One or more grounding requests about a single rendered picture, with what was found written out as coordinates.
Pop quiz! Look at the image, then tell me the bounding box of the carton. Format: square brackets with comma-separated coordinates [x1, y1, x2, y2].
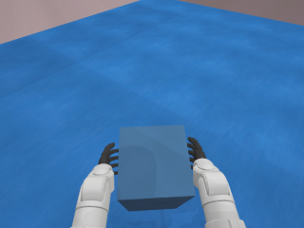
[117, 124, 196, 212]

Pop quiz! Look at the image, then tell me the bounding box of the robot left forearm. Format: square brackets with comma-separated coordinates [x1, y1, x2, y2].
[70, 163, 115, 228]

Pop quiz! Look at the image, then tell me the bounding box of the right robot hand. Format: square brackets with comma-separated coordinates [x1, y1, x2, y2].
[187, 137, 206, 170]

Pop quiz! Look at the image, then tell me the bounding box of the robot right forearm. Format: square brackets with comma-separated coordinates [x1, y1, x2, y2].
[193, 158, 246, 228]

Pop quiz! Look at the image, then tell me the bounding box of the left robot hand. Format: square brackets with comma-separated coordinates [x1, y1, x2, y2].
[98, 142, 119, 175]

